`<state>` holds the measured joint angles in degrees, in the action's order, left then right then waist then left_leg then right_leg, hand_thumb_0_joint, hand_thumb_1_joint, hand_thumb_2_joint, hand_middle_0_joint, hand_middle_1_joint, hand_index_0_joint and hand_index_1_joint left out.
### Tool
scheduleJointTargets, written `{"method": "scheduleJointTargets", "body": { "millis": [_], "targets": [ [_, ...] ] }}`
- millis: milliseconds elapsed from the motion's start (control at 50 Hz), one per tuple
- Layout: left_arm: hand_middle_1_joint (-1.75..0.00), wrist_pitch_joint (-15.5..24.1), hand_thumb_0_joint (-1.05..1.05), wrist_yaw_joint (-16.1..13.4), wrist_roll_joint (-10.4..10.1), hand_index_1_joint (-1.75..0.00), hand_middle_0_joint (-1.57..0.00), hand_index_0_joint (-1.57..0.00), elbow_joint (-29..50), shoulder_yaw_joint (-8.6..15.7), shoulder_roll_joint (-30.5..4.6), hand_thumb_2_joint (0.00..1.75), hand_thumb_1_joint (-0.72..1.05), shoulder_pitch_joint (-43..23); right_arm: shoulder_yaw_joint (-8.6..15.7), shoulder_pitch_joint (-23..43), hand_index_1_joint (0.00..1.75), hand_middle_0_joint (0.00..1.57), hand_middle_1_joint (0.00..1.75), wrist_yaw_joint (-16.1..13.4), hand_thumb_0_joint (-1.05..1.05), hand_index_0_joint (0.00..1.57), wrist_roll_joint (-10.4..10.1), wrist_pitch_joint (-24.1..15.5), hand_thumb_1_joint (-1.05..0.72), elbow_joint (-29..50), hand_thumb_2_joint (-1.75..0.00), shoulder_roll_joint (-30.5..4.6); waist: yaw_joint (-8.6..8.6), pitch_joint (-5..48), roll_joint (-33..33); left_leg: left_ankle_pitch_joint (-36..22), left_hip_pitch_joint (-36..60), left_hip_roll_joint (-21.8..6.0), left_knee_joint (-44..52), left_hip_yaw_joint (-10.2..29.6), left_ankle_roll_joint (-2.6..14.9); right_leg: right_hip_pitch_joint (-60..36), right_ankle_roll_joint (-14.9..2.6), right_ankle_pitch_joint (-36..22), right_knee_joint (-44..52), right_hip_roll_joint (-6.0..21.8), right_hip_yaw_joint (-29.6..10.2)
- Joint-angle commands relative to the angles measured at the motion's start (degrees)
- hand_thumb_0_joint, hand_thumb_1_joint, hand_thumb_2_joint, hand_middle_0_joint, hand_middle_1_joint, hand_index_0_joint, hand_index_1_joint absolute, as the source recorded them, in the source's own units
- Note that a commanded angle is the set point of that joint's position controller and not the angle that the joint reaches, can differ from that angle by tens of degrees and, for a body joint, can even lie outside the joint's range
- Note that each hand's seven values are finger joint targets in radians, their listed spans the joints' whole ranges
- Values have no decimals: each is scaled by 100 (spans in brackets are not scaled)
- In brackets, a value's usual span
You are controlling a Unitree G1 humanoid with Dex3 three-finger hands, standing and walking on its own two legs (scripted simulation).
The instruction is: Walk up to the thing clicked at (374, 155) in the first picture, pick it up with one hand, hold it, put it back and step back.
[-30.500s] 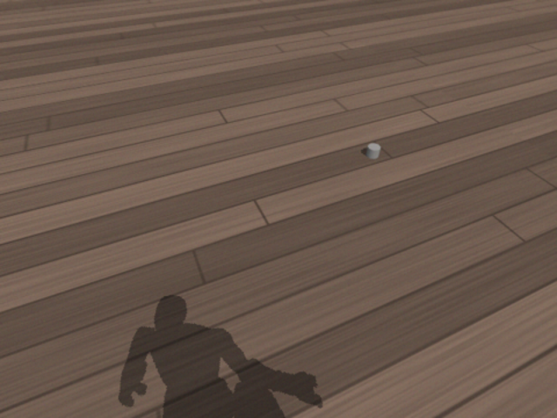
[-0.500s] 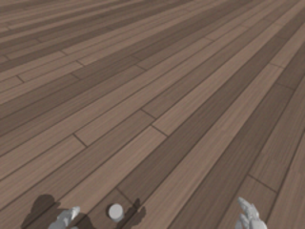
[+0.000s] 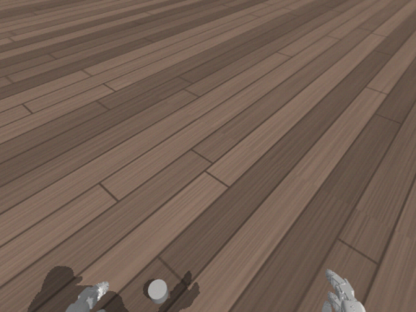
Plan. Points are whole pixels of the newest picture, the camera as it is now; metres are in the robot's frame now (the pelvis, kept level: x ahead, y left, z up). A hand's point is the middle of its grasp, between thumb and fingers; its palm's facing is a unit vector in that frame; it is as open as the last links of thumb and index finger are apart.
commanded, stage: home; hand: left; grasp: from above
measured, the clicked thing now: (158, 291) +0.42 +0.21 -0.68
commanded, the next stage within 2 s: stand in 0.18 s
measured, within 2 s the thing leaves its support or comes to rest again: neither
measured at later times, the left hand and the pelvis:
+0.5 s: hand out of the picture +0.13 +0.23 -0.10, palm faces +0.03 -0.94 -0.33, open 7.4 cm; pelvis -0.01 +0.00 +0.02, yaw +0 degrees
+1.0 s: hand out of the picture +0.02 +0.24 -0.10, palm faces +0.06 -0.94 -0.33, open 7.4 cm; pelvis -0.01 +0.00 +0.06, yaw +1 degrees
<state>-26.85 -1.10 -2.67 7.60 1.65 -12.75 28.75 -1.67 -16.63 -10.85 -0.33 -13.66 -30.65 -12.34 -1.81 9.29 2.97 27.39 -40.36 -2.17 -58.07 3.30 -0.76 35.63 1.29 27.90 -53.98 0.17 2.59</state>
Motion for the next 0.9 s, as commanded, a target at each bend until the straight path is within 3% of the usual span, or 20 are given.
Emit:
{"method": "scheduleJointTargets", "body": {
  "millis": [0, 80, 100, 240, 260, 280, 300, 320, 360, 420, 460, 540, 660, 880],
  "targets": [
    [-30, 293, 0, -48, 11, -30, -20, -20, 1001, 266, -534, 90, 90, -90, 289, 388, 30, 20, 30, -57, 0, 20, -5, -305, -90, 920, -90, -709, -63, 434, -61, -1239, 732, 170, 939, -85, 138, -52, -114, -1167, 844, -169, 136],
    [-30, 317, 0, -55, 30, -30, -20, -20, 1154, 370, -660, 90, 90, -175, 295, 399, 30, 20, 30, -55, 0, 20, -12, -292, -90, 926, -90, -706, -2, 346, 84, -1047, 676, 167, 1008, -78, 118, 3, -139, -988, 843, -167, 150],
    [-30, 309, 0, -52, 30, -30, -20, -20, 1052, 327, -604, 90, 90, -139, 294, 401, 30, 20, 30, -55, 0, 20, -12, -291, -90, 954, -90, -702, -58, 379, -21, -1056, 687, 172, 974, -84, 135, -6, -122, -1002, 872, -165, 140],
    [-30, 315, 0, -47, 4, -30, -20, -20, 1086, 327, -600, 90, 90, -154, 290, 412, 30, 20, 30, -54, 0, 20, -18, -295, -90, 940, -90, -704, -31, 352, -53, -988, 634, 189, 952, -105, 142, 9, -116, -956, 880, -161, 126],
    [-30, 1552, 0, -266, 631, -30, -20, -20, -924, 333, -1095, 90, 90, -1838, 520, 772, 30, 20, 30, 288, 0, 20, 640, 319, -90, -478, -90, -1356, 374, -919, -304, -1987, 767, -48, 1504, 213, 445, -1069, -245, -991, 1013, 251, -225],
    [-30, 1948, 0, -234, 682, -30, -20, -20, -1871, 460, -1222, 90, 90, -1258, 631, 834, 30, 20, 30, 476, 0, 20, 647, 559, -90, -555, -90, -1435, 405, -449, -805, -1871, 1009, 70, 1324, -17, 513, -1234, -446, -913, 1377, 405, -679],
    [-30, 2141, 0, -205, 720, -30, -20, -20, -2134, 451, -1307, 90, 90, -1292, 611, 801, 30, 20, 30, 594, 0, 20, 679, 664, -90, -520, -90, -1376, 295, -357, -978, -1764, 1152, 110, 1285, -83, 503, -1173, -580, -835, 1483, 528, -988],
    [-30, 2256, 0, -156, 696, -30, -20, -20, -2313, 388, -1258, 90, 90, -1421, 578, 683, 30, 20, 30, 675, 0, 20, 685, 740, -90, -508, -90, -1344, 169, -452, -627, -1737, 1197, 126, 1444, -4, 470, -1069, -556, -1011, 1475, 415, -916],
    [-30, 2415, 0, -112, 655, -30, -20, -20, -2745, 341, -1265, 90, 90, -1555, 551, 631, 30, 20, 30, 874, 0, 20, 403, 782, -90, -780, -90, -1218, 291, -212, -161, -1790, 1670, 75, 1733, 118, 497, -1502, -415, -1473, 1266, 430, -668],
    [-30, 2473, 0, -116, 552, -30, -20, -20, -3437, 383, -1179, 90, 90, -1635, 619, 832, 30, 20, 30, 986, 0, 20, 297, 846, -90, -998, -90, -1255, 395, -193, -368, -1973, 2021, 15, 1890, 167, 445, -1490, -325, -1483, 1499, 417, -615],
    [-30, 2543, 0, -133, 553, -30, -20, -20, -3872, 364, -1165, 90, 90, -1745, 654, 920, 30, 20, 30, 1006, 0, 20, 306, 928, -90, -1175, -90, -1274, 395, -303, -350, -1539, 2060, -26, 2092, 268, 463, -1557, -292, -1106, 1717, 446, -576],
    [-30, 2652, 0, -125, 537, -30, -20, -20, -4553, 352, -1094, 90, 90, -1771, 664, 962, 30, 20, 30, 987, 0, 20, 336, 1012, -90, -1466, -90, -1384, 391, -593, 44, -1337, 2146, -209, 2758, 576, 499, -1769, -206, -1131, 1882, 304, -373],
    [-30, 2754, 0, -134, 490, -30, -20, -20, -5417, 345, -1240, 90, 90, -1723, 631, 870, 30, 20, 30, 928, 0, 20, 280, 1104, -90, -1930, -90, -1406, 309, -777, -178, -1835, 2534, -179, 3012, 468, 408, -2209, -248, -1693, 2520, 464, -505],
    [-30, 2755, 0, -135, 459, -30, -20, -20, -6462, 281, -1427, 90, 90, -1826, 570, 904, 30, 20, 30, 894, 0, 20, 190, 1230, -90, -2564, -90, -1447, 247, -1173, -248, -1493, 2909, -252, 3736, 463, 280, -2591, -187, -1579, 3336, 565, -520]
  ]
}}
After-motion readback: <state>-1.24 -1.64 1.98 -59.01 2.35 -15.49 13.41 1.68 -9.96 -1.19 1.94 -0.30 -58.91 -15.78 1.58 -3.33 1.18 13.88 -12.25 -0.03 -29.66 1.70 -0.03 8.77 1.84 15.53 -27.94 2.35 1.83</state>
